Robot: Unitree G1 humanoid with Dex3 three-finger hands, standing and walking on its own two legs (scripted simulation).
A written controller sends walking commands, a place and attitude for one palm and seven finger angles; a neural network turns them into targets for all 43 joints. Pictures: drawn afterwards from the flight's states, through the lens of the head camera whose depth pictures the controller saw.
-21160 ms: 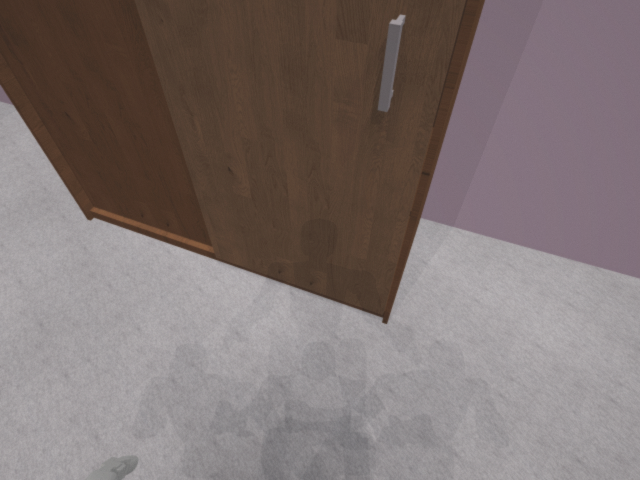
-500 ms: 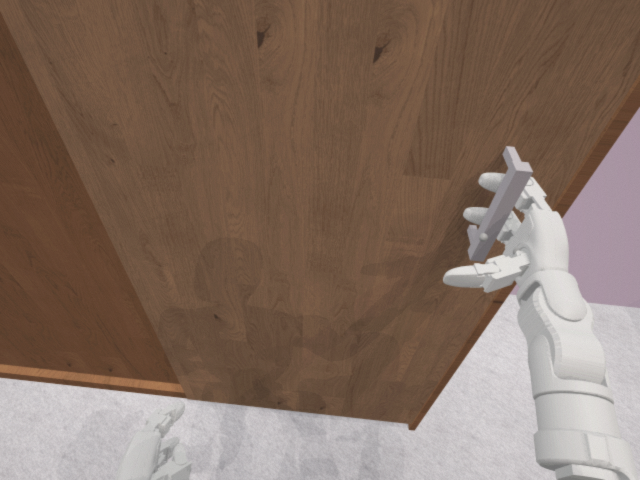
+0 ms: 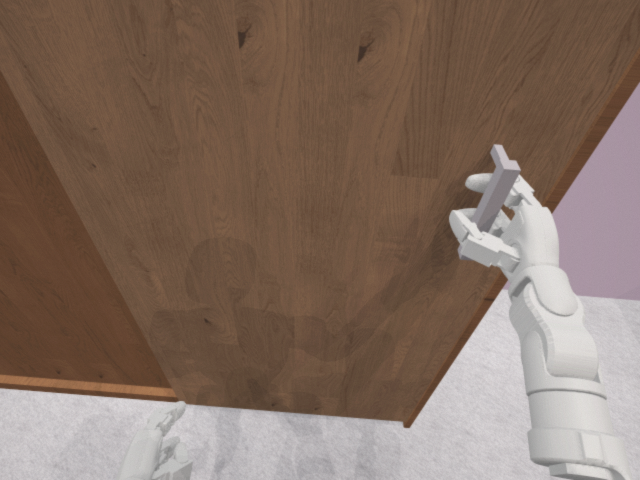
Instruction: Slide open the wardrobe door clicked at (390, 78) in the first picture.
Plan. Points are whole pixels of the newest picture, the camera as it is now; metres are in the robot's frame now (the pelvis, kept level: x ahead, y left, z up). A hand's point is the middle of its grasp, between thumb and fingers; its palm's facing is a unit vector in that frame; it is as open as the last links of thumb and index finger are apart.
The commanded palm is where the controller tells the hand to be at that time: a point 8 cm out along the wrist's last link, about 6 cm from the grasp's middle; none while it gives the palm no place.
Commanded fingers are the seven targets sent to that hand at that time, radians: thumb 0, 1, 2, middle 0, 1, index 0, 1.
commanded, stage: grip the handle and tug to test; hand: right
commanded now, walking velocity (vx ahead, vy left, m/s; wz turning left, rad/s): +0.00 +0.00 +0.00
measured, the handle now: (481, 205) +0.43 -0.17 +0.16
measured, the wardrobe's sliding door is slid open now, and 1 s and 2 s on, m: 0.00 0.00 0.00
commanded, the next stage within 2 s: tug the door sideways, standing still in 0.82 s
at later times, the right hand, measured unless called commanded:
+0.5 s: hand (473, 233) +0.37 -0.15 +0.16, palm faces +0.03 +1.00 +0.01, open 5.8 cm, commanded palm +0.33 -0.20 +0.16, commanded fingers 0.00 -0.90 -0.90 0.45 1.40 0.45 1.40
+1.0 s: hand (472, 235) +0.37 -0.15 +0.16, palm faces +0.02 +1.00 +0.00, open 5.9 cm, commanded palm +0.33 -0.19 +0.16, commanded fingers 0.00 -0.90 -0.90 0.45 1.40 0.45 1.40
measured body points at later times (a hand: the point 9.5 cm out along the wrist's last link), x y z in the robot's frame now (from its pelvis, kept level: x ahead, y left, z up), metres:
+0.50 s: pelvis -0.01 +0.00 +0.00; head -0.01 +0.02 +0.45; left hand +0.14 +0.24 -0.09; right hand +0.36 -0.20 +0.16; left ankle -0.02 +0.12 -0.74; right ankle -0.04 -0.12 -0.74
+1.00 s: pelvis +0.03 +0.00 +0.00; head +0.03 +0.01 +0.45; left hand +0.18 +0.25 -0.09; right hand +0.36 -0.20 +0.16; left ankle -0.02 +0.12 -0.73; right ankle -0.04 -0.12 -0.73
